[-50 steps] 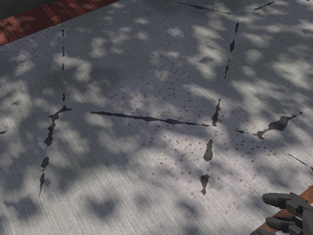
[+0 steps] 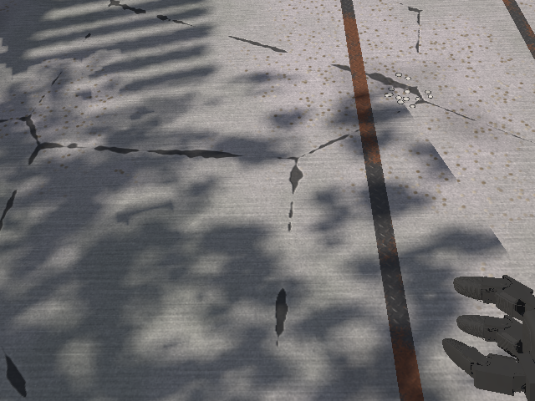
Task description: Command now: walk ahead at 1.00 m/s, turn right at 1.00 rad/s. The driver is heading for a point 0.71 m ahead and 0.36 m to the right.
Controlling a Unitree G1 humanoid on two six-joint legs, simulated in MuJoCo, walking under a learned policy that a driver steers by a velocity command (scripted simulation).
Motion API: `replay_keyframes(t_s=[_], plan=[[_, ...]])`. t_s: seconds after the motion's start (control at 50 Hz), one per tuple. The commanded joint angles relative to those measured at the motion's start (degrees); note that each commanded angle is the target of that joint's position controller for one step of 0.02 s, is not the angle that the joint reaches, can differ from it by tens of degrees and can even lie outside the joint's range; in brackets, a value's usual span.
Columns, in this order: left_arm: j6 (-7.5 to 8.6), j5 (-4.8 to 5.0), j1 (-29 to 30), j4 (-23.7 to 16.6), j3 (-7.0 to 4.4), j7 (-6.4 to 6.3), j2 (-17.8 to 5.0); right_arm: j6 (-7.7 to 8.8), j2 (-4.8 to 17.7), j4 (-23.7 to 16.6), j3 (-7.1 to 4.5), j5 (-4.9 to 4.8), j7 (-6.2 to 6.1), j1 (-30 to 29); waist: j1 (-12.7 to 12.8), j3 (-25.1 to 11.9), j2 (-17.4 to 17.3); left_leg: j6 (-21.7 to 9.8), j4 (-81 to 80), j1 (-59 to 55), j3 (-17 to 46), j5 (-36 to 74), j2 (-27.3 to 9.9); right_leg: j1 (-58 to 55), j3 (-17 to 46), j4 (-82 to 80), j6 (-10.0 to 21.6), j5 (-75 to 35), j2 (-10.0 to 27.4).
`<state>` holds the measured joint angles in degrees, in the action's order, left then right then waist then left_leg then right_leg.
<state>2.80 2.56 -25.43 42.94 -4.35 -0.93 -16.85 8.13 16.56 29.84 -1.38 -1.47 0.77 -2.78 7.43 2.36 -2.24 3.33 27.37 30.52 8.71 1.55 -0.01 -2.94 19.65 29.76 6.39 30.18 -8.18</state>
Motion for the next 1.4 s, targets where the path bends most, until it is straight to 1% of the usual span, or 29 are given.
replay_keyframes(t_s=[0.02,0.04,0.06,0.08,0.12,0.2,0.4,0.48,0.5,0.52,0.54,0.56,0.58,0.62,0.64,0.7,0.78,0.88,0.94,0.96,0.98,1.0,1.04,1.08,1.16,1.22,1.3,1.32,1.4], plan=[[-0.04,-2.81,6.93,-4.81,-0.54,0.66,-4.47,0.1,11.53,0.78,-5.91,-1.04,-1.4,25.39,-18.43,-17.31,7.14,-4.0,8.87,-45.25,1.82,-12.6,-6.6,22.51,2.57,25.4,-0.2,-31.19,6.64],[0.41,0.24,-5.62,-7.1,1.93,1.22,3.63,-0.14,16.73,2.48,-6.26,1.89,-0.63,29.2,-10.84,-29.04,-21.14,-14.54,-3.66,-64.45,37.17,-39.72,-23.38,41.46,-3.7,47.57,-2.92,3.77,-0.66],[0.08,2.59,-3.23,-6.88,2.29,0.56,-1.3,-0.5,12.65,1.8,-5.8,1.88,0.13,26.44,-11.98,-24.92,-23.57,-14.12,-10.96,-60.3,48.85,-58.09,-25.14,49.96,-7.57,54.74,-3.19,-1.85,6.36],[-0.3,1.34,4.54,-7.18,1.17,0.33,-6.35,-1.06,8.4,1.02,-5.02,1.34,-0.47,22.94,-14.14,-15.24,-14.27,-11.77,-11.82,-51.93,38.84,-52.0,-21.95,51.91,-10.44,55.71,-3.64,-7.02,8.13],[-0.17,-1.43,12.81,-8.97,0.72,0.57,-6.82,-2.12,7.3,3.72,-4.48,2.43,-0.7,21.39,-13.36,-5.06,0.22,-10.18,-11.65,-37.47,21.76,-30.37,-16.81,48.66,-12.63,50.97,-3.39,-11.07,11.77],[-1.08,0.41,12.39,-9.4,1.78,1.42,-1.26,-1.09,2.22,8.52,-2.8,1.18,0.31,20.29,-8.23,0.66,-2.73,-12.11,-15.97,-26.26,9.74,-20.76,-13.77,45.47,-11.25,44.15,-2.14,-10.65,15.13],[2.05,-1.15,32.42,-14.71,3.2,5.03,-1.34,-1.38,9.02,15.95,-3.21,0.0,-0.31,30.21,-10.98,8.98,1.66,-11.58,-27.14,-28.94,-11.4,3.54,-13.9,41.54,-20.94,10.66,-1.45,-33.75,11.73],[1.42,-0.95,21.43,-14.34,-0.29,4.34,-8.26,-3.41,13.71,18.4,-3.17,1.03,-1.3,31.4,-1.18,-3.31,-10.0,-9.81,-4.75,-37.81,-14.32,56.36,-16.43,21.66,-25.69,7.99,2.76,-22.0,4.1],[0.71,-0.61,7.45,-10.42,-1.97,3.43,-10.73,-4.11,14.09,18.2,-2.99,1.14,-1.84,28.84,6.63,-9.49,-9.63,-8.2,10.39,-30.57,-15.98,57.71,-14.6,4.05,-25.37,4.18,4.18,-25.46,3.92],[-0.17,-0.6,-3.82,-6.27,-3.06,2.32,-14.34,-3.84,9.43,15.84,-1.58,2.54,-2.39,29.58,7.84,-16.95,-1.42,-6.74,32.26,-11.84,-13.8,21.95,-10.65,-18.74,-10.0,8.37,4.62,-18.21,13.44],[0.68,-1.84,-2.98,-5.88,-2.87,2.76,-17.87,-1.83,-0.65,14.14,1.17,0.94,-1.3,37.77,-1.52,-27.59,17.57,-5.63,50.7,5.68,-5.16,-29.68,0.13,-30.0,22.84,-3.59,12.24,9.4,26.58],[1.45,-1.94,-4.86,-4.59,-1.69,2.88,-10.85,-0.25,6.73,13.96,-0.46,-1.56,-1.27,29.63,2.69,-25.48,11.98,-7.59,54.7,9.85,1.05,-28.57,-1.02,-25.72,28.91,-12.79,10.08,14.2,25.86],[2.05,-2.3,-1.84,-3.69,-0.89,2.96,-8.79,0.33,7.01,11.27,-0.92,-3.16,-1.27,22.42,1.42,-13.49,9.52,-7.77,54.73,14.62,-0.96,-25.2,-2.91,-16.72,20.68,-14.14,9.28,5.9,25.0],[3.01,-3.25,5.71,-3.43,-0.12,3.44,-6.33,0.62,4.6,10.48,-0.5,-0.3,-1.54,17.99,-4.37,-3.77,1.09,-7.77,47.35,9.95,-2.24,-17.86,-7.3,2.6,7.77,-15.66,8.11,-9.05,19.78],[3.17,-4.08,7.82,-3.56,0.57,3.53,-4.0,-0.04,3.8,10.61,-0.52,0.06,-1.02,20.8,-8.0,-3.7,4.59,-7.36,45.76,6.73,-1.64,-15.82,-8.64,7.5,5.28,-16.72,8.79,-9.9,18.08],[3.31,-2.03,7.95,-2.53,0.85,2.79,-2.36,-1.54,2.76,9.91,-0.2,1.31,-0.32,18.79,-10.38,1.69,3.96,-4.2,38.36,7.13,-2.91,-16.15,-9.89,16.17,1.79,-21.84,10.61,-11.38,16.44],[3.29,-2.14,5.56,-1.41,0.19,0.38,-4.91,0.1,1.76,5.44,1.0,2.93,0.97,4.27,-6.62,8.09,2.3,-0.89,12.85,3.13,-8.04,6.11,-5.51,23.91,-10.16,-21.93,7.86,-32.42,10.7],[1.79,-1.05,-5.22,4.06,-0.25,-0.13,-6.22,0.81,2.99,2.65,-0.11,2.43,2.26,-2.05,-3.03,3.68,5.02,-3.63,-1.95,-7.75,-8.18,21.08,0.79,12.62,-9.22,-16.31,2.64,-35.81,13.32],[0.07,-2.3,-1.29,3.88,-0.83,-0.65,-8.52,0.47,7.47,6.01,-2.43,2.76,1.33,12.52,-13.19,-5.9,9.0,-6.03,-1.23,-21.01,-9.61,16.24,2.91,5.66,-10.22,3.77,-2.02,-56.9,12.51],[-0.37,-3.33,0.89,2.08,-0.48,-0.68,-7.41,0.1,9.5,8.34,-2.71,3.26,0.85,22.18,-17.16,-13.28,7.0,-7.67,3.22,-34.51,-5.01,32.31,-4.68,11.66,-10.93,19.39,-4.66,-49.11,10.19],[-0.46,-3.07,-15.97,4.86,2.51,0.14,4.31,-0.29,12.36,9.32,-2.66,4.91,1.51,23.8,-9.11,-26.93,-15.32,-22.1,10.38,-58.05,18.21,53.87,-25.28,30.11,-10.78,50.97,-9.48,4.2,0.23],[-0.61,-1.43,-20.92,8.03,2.76,1.02,-0.48,-0.58,8.45,9.79,-2.29,3.29,2.61,27.81,-12.21,-39.58,-13.31,-24.85,5.22,-64.66,31.58,42.33,-26.54,34.11,-2.64,59.78,-9.43,7.94,0.2],[-1.46,-1.3,-1.82,2.46,0.69,0.08,-8.06,-2.21,4.54,8.55,-1.38,1.94,1.92,15.75,-11.9,-24.44,-0.49,-20.06,-1.44,-44.89,17.83,27.84,-19.63,35.47,-9.0,52.64,-9.45,0.87,6.77],[-2.46,-2.17,3.33,0.76,0.69,-0.59,-6.13,-2.18,2.38,9.99,-0.3,2.97,1.32,11.66,-8.11,-12.7,0.33,-19.03,-4.8,-26.91,10.25,31.62,-15.55,32.54,-10.99,44.32,-9.56,-1.83,9.84],[-2.99,-2.62,2.62,1.41,2.58,-1.27,0.93,-2.88,3.69,12.62,-0.91,3.4,1.15,8.23,-4.61,-11.53,-2.73,-17.98,-8.43,-13.21,0.36,36.71,-11.99,19.35,-15.32,19.12,-10.1,-5.29,10.91],[-3.75,-2.81,3.06,2.56,2.0,-0.64,-0.97,-4.22,5.4,14.01,-1.48,2.15,0.6,7.72,-3.69,-13.69,-3.03,-15.99,-9.89,-9.44,-1.59,14.18,-11.44,9.35,-16.64,8.65,-8.58,-23.03,10.05],[-4.93,-5.12,11.41,-1.53,1.03,-0.73,-6.23,-5.54,1.72,15.75,0.27,3.0,0.86,10.62,-5.81,-3.46,2.87,-5.77,-7.17,0.04,-4.19,-32.12,-3.53,9.11,-8.64,-6.4,-2.56,-19.5,16.73],[-4.85,-4.6,15.37,-1.64,0.71,-1.05,-8.53,-6.02,1.0,16.18,0.19,2.6,0.4,15.09,-10.24,-2.8,11.33,-3.84,-3.73,-7.45,-8.54,-27.22,0.15,19.01,-6.64,-9.92,-0.09,-5.99,18.48],[-2.56,-4.37,18.94,-0.51,2.15,-0.38,-2.86,-7.44,2.34,18.77,-0.27,3.34,-1.75,16.06,-10.23,0.03,11.25,-2.2,-1.56,-17.37,-8.69,-14.92,-0.67,26.81,-9.16,-12.3,-3.89,0.11,13.6]])
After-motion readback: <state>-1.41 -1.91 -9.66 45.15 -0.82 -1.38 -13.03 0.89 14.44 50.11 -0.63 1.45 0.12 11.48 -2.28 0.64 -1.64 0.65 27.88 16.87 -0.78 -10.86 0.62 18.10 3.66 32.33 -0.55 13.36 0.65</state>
